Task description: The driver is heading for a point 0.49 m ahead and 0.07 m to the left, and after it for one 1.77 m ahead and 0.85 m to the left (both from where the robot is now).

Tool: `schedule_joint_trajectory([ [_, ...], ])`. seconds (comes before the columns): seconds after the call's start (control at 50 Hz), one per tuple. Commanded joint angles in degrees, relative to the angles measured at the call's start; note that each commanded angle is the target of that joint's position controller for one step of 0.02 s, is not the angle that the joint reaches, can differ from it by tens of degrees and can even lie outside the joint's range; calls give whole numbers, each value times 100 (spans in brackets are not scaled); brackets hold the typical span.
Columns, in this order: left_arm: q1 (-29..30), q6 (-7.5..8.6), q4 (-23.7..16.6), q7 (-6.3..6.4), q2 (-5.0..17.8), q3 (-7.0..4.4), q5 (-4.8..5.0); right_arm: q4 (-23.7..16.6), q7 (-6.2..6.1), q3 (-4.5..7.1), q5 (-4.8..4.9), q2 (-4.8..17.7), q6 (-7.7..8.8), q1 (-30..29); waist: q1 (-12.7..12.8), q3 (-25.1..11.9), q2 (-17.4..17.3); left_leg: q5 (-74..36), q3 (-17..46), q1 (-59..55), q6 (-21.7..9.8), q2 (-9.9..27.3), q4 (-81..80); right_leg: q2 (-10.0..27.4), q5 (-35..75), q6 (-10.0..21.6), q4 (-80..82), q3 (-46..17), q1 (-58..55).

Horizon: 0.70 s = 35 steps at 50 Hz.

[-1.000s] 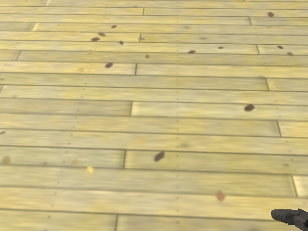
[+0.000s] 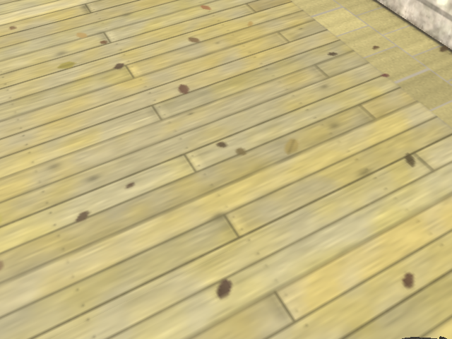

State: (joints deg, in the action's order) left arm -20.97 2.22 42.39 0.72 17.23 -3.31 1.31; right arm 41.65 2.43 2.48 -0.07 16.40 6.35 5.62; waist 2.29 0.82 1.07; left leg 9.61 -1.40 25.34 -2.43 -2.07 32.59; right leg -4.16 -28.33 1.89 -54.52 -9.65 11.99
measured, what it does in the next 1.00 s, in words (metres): walks ahead, turning left: right foot, then left foot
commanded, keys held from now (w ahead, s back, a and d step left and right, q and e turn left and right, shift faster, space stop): w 0.40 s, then w+q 0.60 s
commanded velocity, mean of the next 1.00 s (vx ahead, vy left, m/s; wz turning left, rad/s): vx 0.50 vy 0.00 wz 0.19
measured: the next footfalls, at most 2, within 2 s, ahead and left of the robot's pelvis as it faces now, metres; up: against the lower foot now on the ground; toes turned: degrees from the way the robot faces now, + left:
right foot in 0.46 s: +0.43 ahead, -0.14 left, +0.00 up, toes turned -1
left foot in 0.98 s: +0.69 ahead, +0.14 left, +0.00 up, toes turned +17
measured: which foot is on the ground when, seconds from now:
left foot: down 0.00-0.46, up 0.48-0.96, down 0.98-1.00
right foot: up 0.00-0.44, down 0.46-0.98, up 1.00-1.00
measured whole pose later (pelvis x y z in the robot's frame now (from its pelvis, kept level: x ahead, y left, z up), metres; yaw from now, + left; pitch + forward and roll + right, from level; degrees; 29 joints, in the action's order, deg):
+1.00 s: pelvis +0.56 +0.02 -0.01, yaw +16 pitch +2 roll -2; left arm -17.4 2.6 49.2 1.0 17.1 -4.4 0.5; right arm 37.8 2.8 3.3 1.4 16.1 1.4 4.8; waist 2.3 3.2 -0.9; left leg 7.2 -3.1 30.1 -5.7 -0.4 36.4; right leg 4.4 -28.4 -2.0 -37.7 13.0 -0.4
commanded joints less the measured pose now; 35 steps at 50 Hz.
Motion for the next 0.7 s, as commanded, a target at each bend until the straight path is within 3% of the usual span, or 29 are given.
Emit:
schedule_joint_trajectory([
  [0.02, 372, 178, -612, 6, 815, -123, 45, -5, -51, 254, 50, 800, -58, 1206, -689, -555, -571, 1889, 3378, -3202, -1098, 2079, -1739, 492, 344, -24, -2007, 106, 3252],
  [0.04, 669, 204, -697, -5, 736, -117, -51, -5, -60, 205, -2, 687, -88, 979, -570, -138, -410, 1308, 2831, -2525, -1071, 1839, -1885, 687, 681, -20, -1617, 258, 3178],
  [0.08, 568, 196, -645, -34, 556, -114, -85, -8, -81, 134, -68, 525, -59, 824, -327, -53, -637, 381, 2186, -1933, -986, 1499, -2118, 950, 1111, -41, -1070, 336, 2654],
  [0.12, 507, 169, -608, -41, 366, -68, -89, 68, -100, 145, 2, 586, -23, 921, -272, -95, -688, -368, 1766, -1823, -1072, 1433, -2256, 1009, 1219, -123, -704, 481, 2589],
  [0.18, 1009, 197, -764, -44, 217, 8, -138, 188, -151, 202, 52, 816, -38, 1092, -377, -5, -500, -1246, 1260, -1896, -1092, 1394, -2398, 1063, 1927, -262, 279, 625, 2792],
  [0.24, 1581, 260, -862, -118, 76, 70, -107, 305, -183, 200, 97, 884, -102, 1321, -584, 75, -501, -1481, 751, -1877, -897, 1168, -2410, 926, 2916, -277, 1429, 806, 2472],
  [0.32, 2256, 325, -1030, -251, 86, 78, -29, 521, -205, 198, 131, 948, -203, 1784, -810, 252, -498, -1426, 730, -2243, -840, 1356, -2309, 730, 3311, -207, 2231, 920, 2280],
  [0.38, 2396, 356, -1119, -342, 209, 33, -25, 624, -241, 233, 145, 1038, -312, 1882, -686, 262, -563, -1983, 797, -2826, -724, 1615, -1962, 633, 2754, 6, 2562, 912, 2229],
  [0.42, 1761, 366, -968, -326, 463, -96, -70, 618, -274, 258, 158, 1136, -363, 1765, -234, -154, -648, -3524, 685, -2850, -577, 1524, -1135, 395, 2502, 232, 2779, 1082, 1116],
  [0.44, 905, 362, -730, -272, 726, -235, -98, 580, -283, 213, 139, 1056, -376, 1698, 217, -703, -569, -3765, 524, -2433, -425, 1254, -152, 423, 2691, 418, 2843, 1067, -198],
  [0.46, -195, 334, -548, -188, 1155, -355, -190, 381, -289, 86, -12, 759, -346, 1639, 625, -1633, 1, -2127, 369, -1160, -230, 917, 1583, 1529, 2958, 796, 2492, -73, -2092],
  [0.48, -357, 302, -445, -195, 1504, -411, -188, 295, -244, -131, 28, 34, -228, 2471, 186, -2458, 1522, 2148, 350, 1016, 88, -43, 3509, 2892, 1962, 1699, 2965, -2661, -3850],
  [0.5, -407, 278, -461, -176, 889, -283, -130, 396, -222, 35, 178, 728, -153, 2059, 504, -2242, 930, 2340, 944, 1608, 82, 199, 4097, 2750, 1136, 1562, 3388, -2897, -3547],
  [0.52, -42, 283, -436, -144, 700, -202, -114, 205, -210, 132, 292, 966, -117, 1477, 465, -1272, 711, 1826, 835, 1897, 68, 442, 4127, 2536, 1354, 1289, 3552, -1920, -2760],
  [0.54, 310, 297, -423, -141, 575, -156, -136, 159, -228, 129, 256, 890, -117, 1214, 282, -834, 361, 1339, 726, 1721, 104, 680, 3891, 2284, 1798, 1139, 3734, -1288, -1979],
  [0.56, 590, 321, -403, -160, 416, -116, -160, 142, -235, 154, 179, 825, -157, 1108, 108, -479, 323, 1042, 706, 1553, 154, 810, 3621, 2085, 2120, 1070, 3953, -822, -1358],
  [0.6, 877, 413, -339, -181, 281, -104, -212, 224, -232, 154, 195, 586, -324, 1387, -209, -283, 476, 701, 735, 987, 233, 967, 3416, 1895, 2382, 1016, 4386, -195, -604],
  [0.64, 992, 495, -218, -178, 349, -145, -201, 187, -243, 140, 181, 408, -452, 1363, -336, -66, 363, 501, 737, 1004, 323, 1006, 3230, 1905, 2760, 1050, 4653, 277, -243],
  [0.7, 956, 515, -46, -121, 489, -200, -236, 27, -231, 144, 135, 362, -486, 984, -299, 120, 226, -340, 786, 1339, 394, 1010, 2507, 1827, 3143, 992, 4776, 909, -308],
])
Keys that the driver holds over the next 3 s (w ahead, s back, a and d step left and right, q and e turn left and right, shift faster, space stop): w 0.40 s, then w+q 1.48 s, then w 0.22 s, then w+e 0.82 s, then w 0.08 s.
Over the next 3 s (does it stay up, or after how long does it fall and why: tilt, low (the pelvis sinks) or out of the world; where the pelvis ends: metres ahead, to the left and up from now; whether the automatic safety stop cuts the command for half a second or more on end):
stays up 1.46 0.70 0.00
